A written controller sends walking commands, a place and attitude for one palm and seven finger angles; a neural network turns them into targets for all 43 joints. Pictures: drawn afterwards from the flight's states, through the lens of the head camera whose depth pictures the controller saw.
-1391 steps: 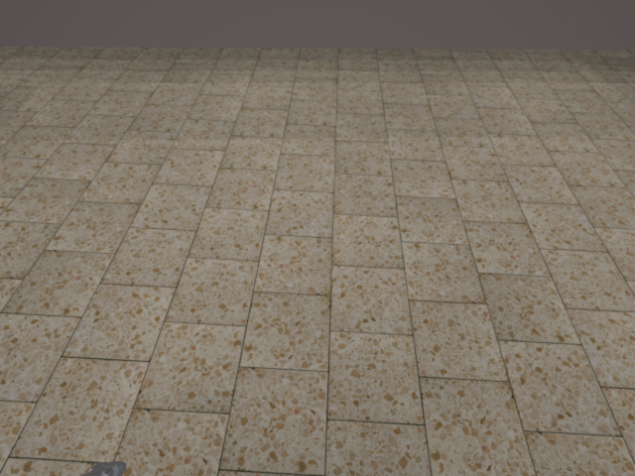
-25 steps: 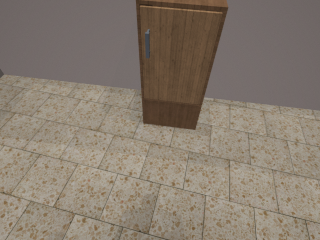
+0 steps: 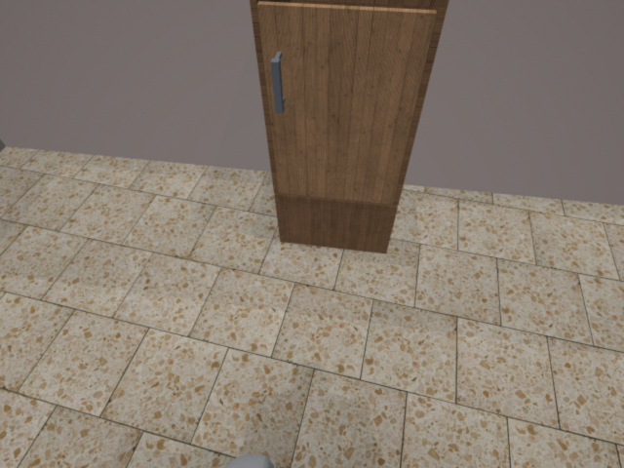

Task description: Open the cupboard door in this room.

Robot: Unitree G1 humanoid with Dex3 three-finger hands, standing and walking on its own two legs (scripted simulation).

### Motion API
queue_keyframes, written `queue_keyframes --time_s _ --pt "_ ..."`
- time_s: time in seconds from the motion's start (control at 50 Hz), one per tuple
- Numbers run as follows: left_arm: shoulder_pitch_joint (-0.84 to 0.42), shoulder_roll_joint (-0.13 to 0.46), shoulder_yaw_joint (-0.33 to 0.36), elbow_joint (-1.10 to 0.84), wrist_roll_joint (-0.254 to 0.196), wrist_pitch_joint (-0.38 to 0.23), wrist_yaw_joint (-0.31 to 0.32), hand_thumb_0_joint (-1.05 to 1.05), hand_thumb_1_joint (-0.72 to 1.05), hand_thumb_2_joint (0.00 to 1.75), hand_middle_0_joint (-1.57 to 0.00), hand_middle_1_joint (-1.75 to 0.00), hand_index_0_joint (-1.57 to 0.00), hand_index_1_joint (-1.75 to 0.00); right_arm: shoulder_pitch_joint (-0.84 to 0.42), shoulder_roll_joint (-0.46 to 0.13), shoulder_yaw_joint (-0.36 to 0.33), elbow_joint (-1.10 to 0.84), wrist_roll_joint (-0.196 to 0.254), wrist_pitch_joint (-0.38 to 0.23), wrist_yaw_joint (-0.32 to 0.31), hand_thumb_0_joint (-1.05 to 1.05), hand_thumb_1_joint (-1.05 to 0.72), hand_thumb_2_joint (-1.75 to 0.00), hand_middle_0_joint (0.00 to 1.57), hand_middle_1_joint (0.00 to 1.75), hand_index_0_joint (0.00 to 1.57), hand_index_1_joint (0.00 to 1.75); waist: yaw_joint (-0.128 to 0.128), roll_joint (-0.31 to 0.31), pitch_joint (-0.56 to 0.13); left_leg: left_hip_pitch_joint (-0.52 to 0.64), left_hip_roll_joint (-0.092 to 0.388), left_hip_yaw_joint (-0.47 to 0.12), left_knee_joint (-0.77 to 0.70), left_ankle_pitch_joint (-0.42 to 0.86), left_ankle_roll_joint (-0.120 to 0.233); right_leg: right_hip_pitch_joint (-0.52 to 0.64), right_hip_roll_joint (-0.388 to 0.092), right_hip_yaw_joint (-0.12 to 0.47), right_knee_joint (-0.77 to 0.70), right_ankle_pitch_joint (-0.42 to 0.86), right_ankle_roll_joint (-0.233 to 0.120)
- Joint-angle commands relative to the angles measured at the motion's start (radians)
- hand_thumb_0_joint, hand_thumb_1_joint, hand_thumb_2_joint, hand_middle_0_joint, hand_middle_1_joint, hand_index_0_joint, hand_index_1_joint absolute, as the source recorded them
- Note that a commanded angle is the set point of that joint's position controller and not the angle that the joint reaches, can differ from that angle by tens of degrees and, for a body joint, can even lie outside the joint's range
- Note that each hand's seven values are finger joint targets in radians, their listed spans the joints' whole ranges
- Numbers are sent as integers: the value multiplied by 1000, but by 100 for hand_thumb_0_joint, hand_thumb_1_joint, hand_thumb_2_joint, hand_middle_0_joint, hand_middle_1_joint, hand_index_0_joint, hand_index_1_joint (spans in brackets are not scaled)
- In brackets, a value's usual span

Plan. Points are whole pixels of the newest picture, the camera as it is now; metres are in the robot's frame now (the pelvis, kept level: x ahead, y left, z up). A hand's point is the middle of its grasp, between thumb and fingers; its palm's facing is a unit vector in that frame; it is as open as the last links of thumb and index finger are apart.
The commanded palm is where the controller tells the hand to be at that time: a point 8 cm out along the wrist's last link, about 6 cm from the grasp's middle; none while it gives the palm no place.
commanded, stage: take the last steps up to it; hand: left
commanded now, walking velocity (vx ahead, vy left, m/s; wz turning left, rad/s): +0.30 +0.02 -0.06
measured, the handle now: (279, 83) +0.95 +0.19 -0.03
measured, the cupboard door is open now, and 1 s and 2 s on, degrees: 0 0 0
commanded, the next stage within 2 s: come to a stop and stand still in 0.78 s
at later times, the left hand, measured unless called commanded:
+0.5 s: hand (199, 355) +0.29 +0.23 -0.16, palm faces -0.03 -0.98 -0.21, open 7.3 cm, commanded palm none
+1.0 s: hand (222, 322) +0.37 +0.22 -0.19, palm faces +0.02 -0.99 -0.17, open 7.3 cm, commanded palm none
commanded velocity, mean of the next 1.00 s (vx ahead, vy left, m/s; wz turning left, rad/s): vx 0.17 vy -0.01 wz -0.02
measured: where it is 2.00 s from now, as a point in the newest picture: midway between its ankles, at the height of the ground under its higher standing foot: (334, 392)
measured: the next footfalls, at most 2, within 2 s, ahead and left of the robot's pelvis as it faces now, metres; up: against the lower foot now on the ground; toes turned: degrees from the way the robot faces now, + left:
left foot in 0.22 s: +0.22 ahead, +0.15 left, +0.00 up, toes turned +7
right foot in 0.62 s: +0.36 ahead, -0.10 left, +0.00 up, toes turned -12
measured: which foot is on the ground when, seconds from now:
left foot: up 0.00-0.20, down 0.22-0.62, up 0.64-0.96, down 0.98-1.00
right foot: down 0.00-0.24, up 0.26-0.60, down 0.62-1.00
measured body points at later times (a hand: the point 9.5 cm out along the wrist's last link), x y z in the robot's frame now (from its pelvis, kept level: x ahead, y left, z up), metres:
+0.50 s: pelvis +0.20 +0.04 +0.01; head +0.23 +0.04 +0.45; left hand +0.29 +0.28 -0.14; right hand +0.21 -0.20 -0.15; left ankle +0.18 +0.14 -0.73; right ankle +0.24 -0.09 -0.69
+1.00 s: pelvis +0.40 +0.04 +0.00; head +0.45 +0.06 +0.44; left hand +0.37 +0.27 -0.17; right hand +0.46 -0.20 -0.15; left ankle +0.46 +0.14 -0.74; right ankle +0.32 -0.10 -0.73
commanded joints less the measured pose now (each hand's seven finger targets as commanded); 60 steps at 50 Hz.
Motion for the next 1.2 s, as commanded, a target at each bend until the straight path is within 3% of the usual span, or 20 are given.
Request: queue_keyframes --time_s 0.0,0.12,0.16,0.18,0.2,0.22,0.28,0.36,0.56,0.58,0.6,0.62,0.66,0.7,0.9,0.94,0.98,1.0,1.08,1.18 --pt "100 145 25 14 0 -3 15 0 90 90 -20 -30 -20 -30 -166 -30 -12 -143 8 -38 19 0 -90 -90 20 30 20 30 -15 -118 101 -214 53 -10 -92 126 -16 30 -276 237 -269 385 -144" --pt "57 175 30 25 -7 -2 13 0 90 90 -20 -30 -20 -30 -198 -49 -8 -162 11 -51 28 0 -90 -90 20 30 20 30 -44 -153 96 33 -5 62 -374 265 9 -9 -221 112 -215 555 -83" --pt "26 188 33 25 -13 0 11 0 90 90 -20 -30 -20 -30 -15 -91 -20 -107 2 -63 13 0 -90 -90 20 30 20 30 -133 -108 -23 282 -45 84 -497 342 20 -18 -174 49 28 700 -49" --pt "43 164 30 13 -17 1 8 0 90 90 -20 -30 -20 -30 126 -159 -35 -62 -4 -68 0 0 -90 -90 20 30 20 30 -182 -8 -129 515 29 5 -520 386 43 -125 -138 38 234 593 -21" --pt "95 107 24 -2 -30 4 -2 0 90 90 -20 -30 -20 -30 240 -273 -65 -39 -18 -75 -11 0 -90 -90 20 30 20 30 -200 253 -248 712 306 -374 -580 459 153 -357 0 -19 556 98 23" --pt "48 97 18 -37 -28 -2 -2 0 90 90 -20 -30 -20 -30 269 -307 -71 -28 -3 -62 -13 0 -90 -90 20 30 20 30 -200 287 -262 667 414 -526 -713 451 222 -431 33 73 767 -208 8" --pt "-79 95 21 -61 -13 11 -15 0 90 90 -20 -30 -20 -30 35 -172 -40 -86 -5 -74 -15 0 -90 -90 20 30 20 30 -109 71 -9 310 354 -362 -797 262 211 -508 -100 121 823 -49 14" --pt "-46 66 25 -76 -5 49 -27 0 90 90 -20 -30 -20 -30 -24 -126 -27 -88 -1 -88 -16 0 -90 -90 20 30 20 30 -31 110 4 144 240 -144 -856 280 156 -381 -118 77 617 55 40" --pt "-155 136 35 -146 -1 35 -41 0 90 90 -20 -30 -20 -30 16 -162 -44 -73 -8 -67 -7 0 -90 -90 20 30 20 30 -11 15 -20 194 176 -57 -659 330 99 -80 -35 -38 17 211 41" --pt "-52 181 45 -111 1 23 -36 0 90 90 -20 -30 -20 -30 14 -144 -36 -68 -1 -70 -4 0 -90 -90 20 30 20 30 41 -60 -62 129 120 5 -482 354 61 84 -69 9 -37 220 20" --pt "55 284 66 -80 6 10 -22 0 90 90 -20 -30 -20 -30 37 -77 -21 -84 10 -75 3 0 -90 -90 20 30 20 30 70 -297 -131 -70 12 88 -191 157 15 265 -304 307 -116 254 -60" --pt "107 343 72 -70 -15 11 -16 0 90 90 -20 -30 -20 -30 9 -98 -17 -119 13 -65 1 0 -90 -90 20 30 20 30 75 -343 -139 -178 -34 20 22 -136 4 273 -439 514 -207 349 -148" --pt "-6 291 65 -91 -17 10 -7 0 90 90 -20 -30 -20 -30 -55 -109 -26 -118 10 -54 0 0 -90 -90 20 30 20 30 40 -200 -36 -247 29 -91 187 -26 13 137 -425 477 -240 238 -165" --pt "-107 216 44 -122 -17 4 -6 0 90 90 -20 -30 -20 -30 -44 -82 -21 -95 4 -47 7 0 -90 -90 20 30 20 30 -19 -77 0 -188 69 -87 127 131 -4 14 -327 259 -240 341 -113" --pt "-106 191 28 -56 -13 11 9 0 90 90 -20 -30 -20 -30 -65 -36 7 -93 9 -48 9 0 -90 -90 20 30 20 30 -47 -176 -30 89 -2 20 -477 300 -30 9 -207 35 -124 665 -63" --pt "-91 173 13 -47 -18 27 20 0 90 90 -20 -30 -20 -30 28 -109 1 -57 6 -60 -3 0 -90 -90 20 30 20 30 -78 -44 -119 350 54 -34 -628 743 -17 -54 -131 4 31 531 12" --pt "-7 141 2 -33 -31 48 29 0 90 90 -20 -30 -20 -30 68 -207 -16 -45 20 -52 -22 0 -90 -90 20 30 20 30 -83 236 -196 521 322 -238 -605 1399 133 -171 -45 1 202 -107 77" --pt "-6 153 1 -28 -31 67 35 0 90 90 -20 -30 -20 -30 53 -226 -22 -44 24 -37 -41 0 -90 -90 20 30 20 30 -87 314 -186 488 354 -265 -626 1551 176 -199 -36 60 349 -249 82" --pt "-88 174 32 -65 -17 94 28 0 90 90 -20 -30 -20 -30 -38 -219 -47 -83 9 -3 -60 0 -90 -90 20 30 20 30 -89 117 -103 447 328 -192 -625 1333 207 -379 -15 143 621 -176 70" --pt "-89 163 54 -117 -14 120 12 0 90 90 -20 -30 -20 -30 -122 -189 -50 -130 9 -10 -54 0 -90 -90 20 30 20 30 -53 102 -155 353 281 -117 -664 1044 177 -388 -8 163 724 -38 98"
